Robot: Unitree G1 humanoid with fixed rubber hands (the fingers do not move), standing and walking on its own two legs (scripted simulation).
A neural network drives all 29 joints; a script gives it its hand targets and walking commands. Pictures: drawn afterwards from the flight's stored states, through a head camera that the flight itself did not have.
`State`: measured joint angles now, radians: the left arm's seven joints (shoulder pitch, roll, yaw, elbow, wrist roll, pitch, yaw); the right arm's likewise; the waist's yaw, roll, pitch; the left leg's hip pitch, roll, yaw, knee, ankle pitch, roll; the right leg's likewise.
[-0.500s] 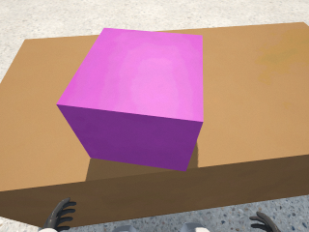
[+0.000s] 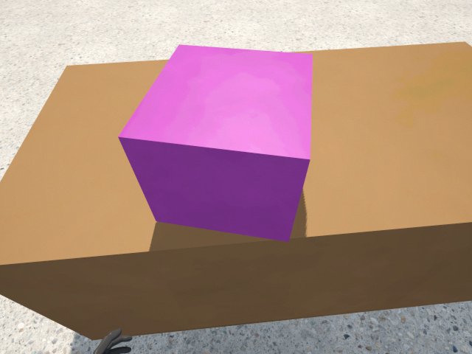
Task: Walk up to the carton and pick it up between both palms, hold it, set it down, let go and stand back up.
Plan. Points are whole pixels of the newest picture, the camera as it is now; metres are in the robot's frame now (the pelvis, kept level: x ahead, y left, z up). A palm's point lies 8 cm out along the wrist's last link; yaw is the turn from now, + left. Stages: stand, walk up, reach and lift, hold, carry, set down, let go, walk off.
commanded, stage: walk up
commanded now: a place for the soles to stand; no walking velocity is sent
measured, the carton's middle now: (232, 140) +0.51 +0.02 +0.06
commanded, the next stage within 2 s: stand in 1.88 s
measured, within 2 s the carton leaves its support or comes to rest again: neither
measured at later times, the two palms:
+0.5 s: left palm out of the picture +0.08 +0.28 -0.11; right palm out of the picture +0.13 -0.24 -0.09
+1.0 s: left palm out of the picture +0.07 +0.28 -0.11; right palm (385, 328) +0.17 -0.24 -0.09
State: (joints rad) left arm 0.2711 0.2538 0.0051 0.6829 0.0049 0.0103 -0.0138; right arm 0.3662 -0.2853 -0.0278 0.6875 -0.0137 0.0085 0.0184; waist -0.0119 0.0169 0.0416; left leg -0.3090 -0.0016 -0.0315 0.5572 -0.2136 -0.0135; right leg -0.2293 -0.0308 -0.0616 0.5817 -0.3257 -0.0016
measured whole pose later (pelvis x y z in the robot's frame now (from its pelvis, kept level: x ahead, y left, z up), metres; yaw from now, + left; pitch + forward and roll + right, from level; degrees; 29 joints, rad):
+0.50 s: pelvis +0.01 +0.01 +0.00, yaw +6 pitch -1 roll -1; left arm 0.30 0.29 0.00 0.69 0.01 0.01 -0.01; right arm 0.35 -0.27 -0.02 0.61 -0.01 0.00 0.01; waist 0.00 0.00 0.02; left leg -0.35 -0.05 -0.12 0.62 -0.25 0.00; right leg -0.21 -0.07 -0.16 0.59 -0.36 0.01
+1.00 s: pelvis +0.02 +0.00 -0.01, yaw +9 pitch -1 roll -1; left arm 0.29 0.31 0.02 0.66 0.02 0.04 -0.01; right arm 0.31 -0.28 -0.03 0.60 -0.01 0.01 0.00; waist 0.01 -0.01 0.04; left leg -0.37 -0.08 -0.18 0.68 -0.29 0.00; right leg -0.19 -0.09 -0.21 0.64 -0.42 0.01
